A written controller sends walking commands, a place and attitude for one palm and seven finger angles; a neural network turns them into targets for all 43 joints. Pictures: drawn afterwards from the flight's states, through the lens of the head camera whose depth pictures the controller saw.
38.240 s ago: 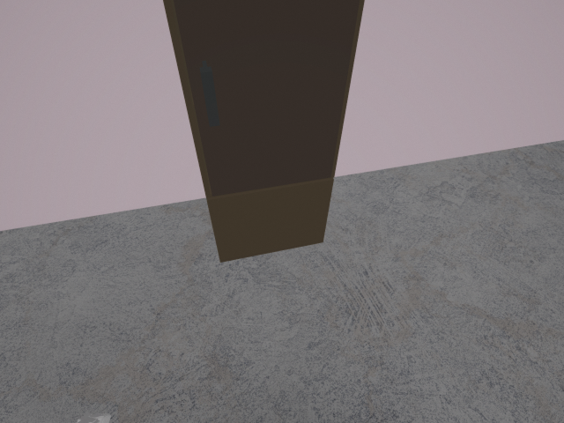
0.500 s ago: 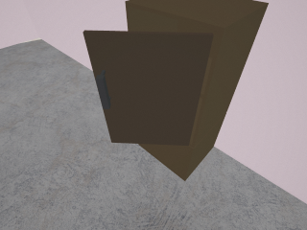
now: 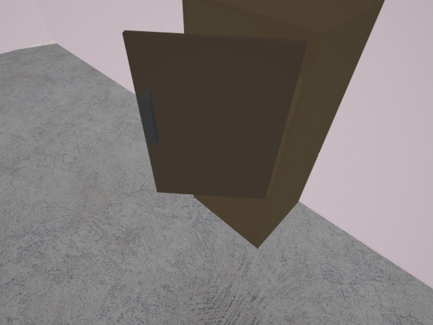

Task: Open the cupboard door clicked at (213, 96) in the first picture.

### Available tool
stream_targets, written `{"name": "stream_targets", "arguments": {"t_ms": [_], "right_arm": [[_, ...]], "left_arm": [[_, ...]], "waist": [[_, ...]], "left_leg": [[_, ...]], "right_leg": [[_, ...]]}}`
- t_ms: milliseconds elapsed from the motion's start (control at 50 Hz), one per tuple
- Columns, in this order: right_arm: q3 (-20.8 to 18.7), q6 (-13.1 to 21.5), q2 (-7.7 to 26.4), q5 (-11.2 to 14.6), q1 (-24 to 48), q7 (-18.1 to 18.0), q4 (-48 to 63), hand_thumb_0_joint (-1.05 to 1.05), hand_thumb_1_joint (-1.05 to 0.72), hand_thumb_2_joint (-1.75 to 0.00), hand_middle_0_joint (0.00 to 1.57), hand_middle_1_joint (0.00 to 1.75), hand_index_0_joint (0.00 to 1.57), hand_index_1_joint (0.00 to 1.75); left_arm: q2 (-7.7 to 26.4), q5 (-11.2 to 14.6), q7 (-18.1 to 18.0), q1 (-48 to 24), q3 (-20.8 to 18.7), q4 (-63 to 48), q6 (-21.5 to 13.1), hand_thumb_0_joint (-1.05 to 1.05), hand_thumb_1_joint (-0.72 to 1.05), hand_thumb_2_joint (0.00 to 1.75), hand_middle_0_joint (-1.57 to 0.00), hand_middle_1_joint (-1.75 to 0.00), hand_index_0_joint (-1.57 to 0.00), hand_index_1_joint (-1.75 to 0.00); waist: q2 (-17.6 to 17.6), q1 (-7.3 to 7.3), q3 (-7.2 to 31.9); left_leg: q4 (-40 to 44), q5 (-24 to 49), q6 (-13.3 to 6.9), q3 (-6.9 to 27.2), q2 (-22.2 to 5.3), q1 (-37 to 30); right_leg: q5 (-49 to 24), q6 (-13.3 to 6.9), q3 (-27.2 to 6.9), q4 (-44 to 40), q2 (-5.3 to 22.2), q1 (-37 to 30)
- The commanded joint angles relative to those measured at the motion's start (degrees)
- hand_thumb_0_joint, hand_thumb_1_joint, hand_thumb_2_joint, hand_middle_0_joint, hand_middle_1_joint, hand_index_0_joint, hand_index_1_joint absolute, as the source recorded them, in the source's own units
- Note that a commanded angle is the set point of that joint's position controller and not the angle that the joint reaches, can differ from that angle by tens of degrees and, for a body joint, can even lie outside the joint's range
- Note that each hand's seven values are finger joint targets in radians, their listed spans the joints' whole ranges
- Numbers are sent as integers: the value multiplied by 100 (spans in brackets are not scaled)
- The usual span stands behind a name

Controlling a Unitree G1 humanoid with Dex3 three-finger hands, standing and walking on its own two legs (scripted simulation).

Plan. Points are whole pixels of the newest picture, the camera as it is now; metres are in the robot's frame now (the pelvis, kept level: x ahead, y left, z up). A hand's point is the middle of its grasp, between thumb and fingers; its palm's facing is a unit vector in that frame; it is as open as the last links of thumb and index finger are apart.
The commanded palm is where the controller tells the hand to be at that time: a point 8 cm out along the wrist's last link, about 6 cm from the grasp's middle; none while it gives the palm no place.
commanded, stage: look again from close up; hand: left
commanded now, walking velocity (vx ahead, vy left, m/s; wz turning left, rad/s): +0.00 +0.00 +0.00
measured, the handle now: (151, 116) +0.62 +0.22 +0.04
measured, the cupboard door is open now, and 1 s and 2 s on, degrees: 40 40 40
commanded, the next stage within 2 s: raise the hand with hooked fingers in 0.40 s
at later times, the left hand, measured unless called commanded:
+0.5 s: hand out of the picture -0.01 +0.16 -0.17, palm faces +0.07 -0.98 -0.16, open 7.3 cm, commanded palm +0.10 +0.21 -0.07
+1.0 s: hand (117, 304) +0.17 +0.19 -0.05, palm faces +0.15 -0.99 -0.05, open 8.9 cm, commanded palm +0.16 +0.25 -0.03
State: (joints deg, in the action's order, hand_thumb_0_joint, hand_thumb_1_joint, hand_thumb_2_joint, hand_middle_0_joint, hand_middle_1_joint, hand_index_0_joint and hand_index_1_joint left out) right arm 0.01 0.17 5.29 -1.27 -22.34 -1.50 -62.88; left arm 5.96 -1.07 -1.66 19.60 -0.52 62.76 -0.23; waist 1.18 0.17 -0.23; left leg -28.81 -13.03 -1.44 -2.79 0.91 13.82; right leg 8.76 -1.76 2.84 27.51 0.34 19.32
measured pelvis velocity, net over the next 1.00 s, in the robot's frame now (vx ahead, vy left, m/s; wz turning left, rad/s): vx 0.04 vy -0.01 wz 0.06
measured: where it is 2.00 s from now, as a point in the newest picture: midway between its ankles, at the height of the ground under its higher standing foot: outside the picture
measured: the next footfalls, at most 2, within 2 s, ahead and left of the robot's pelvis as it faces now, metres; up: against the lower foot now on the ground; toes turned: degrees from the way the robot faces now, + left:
none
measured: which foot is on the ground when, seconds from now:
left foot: down 0.00-1.00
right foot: down 0.00-1.00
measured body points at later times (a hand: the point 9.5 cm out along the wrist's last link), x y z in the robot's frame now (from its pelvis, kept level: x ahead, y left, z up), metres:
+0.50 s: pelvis +0.01 +0.01 +0.00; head +0.01 +0.01 +0.45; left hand -0.02 +0.22 -0.16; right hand +0.00 -0.20 -0.16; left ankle +0.03 +0.10 -0.73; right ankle +0.10 -0.10 -0.73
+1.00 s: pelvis +0.04 -0.01 -0.08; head +0.07 +0.01 +0.37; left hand +0.16 +0.25 -0.04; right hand +0.30 -0.23 -0.08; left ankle +0.03 +0.10 -0.73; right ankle +0.10 -0.10 -0.73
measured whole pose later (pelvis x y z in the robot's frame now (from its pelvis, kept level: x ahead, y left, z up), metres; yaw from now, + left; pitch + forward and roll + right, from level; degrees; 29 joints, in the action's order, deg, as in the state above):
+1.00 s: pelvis +0.04 -0.01 -0.08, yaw +3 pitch +11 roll +0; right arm -4.2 11.7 14.7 1.6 -8.3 -1.1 -22.2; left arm 12.2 13.4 12.2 37.4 -7.2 -2.8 -27.6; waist 2.3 -2.2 7.7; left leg -65.7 -32.9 -0.7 0.5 0.6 43.8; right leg 25.8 -2.7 4.6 63.2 0.2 48.5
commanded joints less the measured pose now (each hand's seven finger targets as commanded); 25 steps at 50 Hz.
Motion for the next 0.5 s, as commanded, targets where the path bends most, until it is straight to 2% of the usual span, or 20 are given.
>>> {"name": "stream_targets", "arguments": {"t_ms": [0,100,220,320,380,460,480], "right_arm": [[-133,50,513,-5,-424,-21,117,0,-90,-90,20,30,20,30],[-146,79,553,1,-274,-25,153,0,-90,-90,20,30,20,30],[-160,78,603,8,-170,-15,209,0,-90,-90,20,30,20,30],[-155,79,634,7,-141,-13,219,0,-90,-90,20,30,20,30],[-154,100,636,16,-91,-14,218,0,-90,-90,20,30,20,30],[-141,106,632,26,-107,-9,203,0,-90,-90,20,30,20,30],[-183,101,1007,68,807,48,610,0,-90,-90,20,30,20,30]], "left_arm": [[453,-13,-23,335,-121,-203,-76,0,90,90,-20,-30,-20,-30],[413,-21,-16,387,-121,-214,-76,0,90,90,-20,-30,-20,-30],[413,-33,-13,420,-129,-239,-81,0,90,90,-20,-30,-20,-30],[413,-32,-9,436,-132,-253,-85,0,90,90,-20,-30,-20,-30],[417,-34,-13,439,-127,-255,-94,0,90,90,-20,-30,-20,-30],[453,-26,-25,409,-112,-257,-108,0,90,90,-20,-30,-20,-30],[737,-67,-256,983,-45,-38,-100,0,90,90,-20,-30,-20,-30]], "waist": [[-53,19,-676],[-218,-29,-635],[-71,-42,-661],[-61,-30,-640],[-180,-45,-561],[-69,-24,-598],[-259,-422,-377]], "left_leg": [[949,-1533,-95,733,-452,947],[1133,-1645,-114,847,-540,1003],[1190,-1709,-129,897,-543,1048],[1209,-1674,-137,915,-545,966],[1268,-1593,-149,944,-578,911],[1257,-1429,-135,908,-563,818],[157,-806,81,68,-607,443]], "right_leg": [[1816,-68,-931,-832,501,-165],[1474,-44,-843,-680,436,-320],[1456,-21,-856,-673,432,-354],[1416,-17,-857,-679,425,-328],[1190,-14,-834,-635,423,-431],[1140,-21,-868,-695,456,-405],[470,48,-593,-348,525,-455]]}}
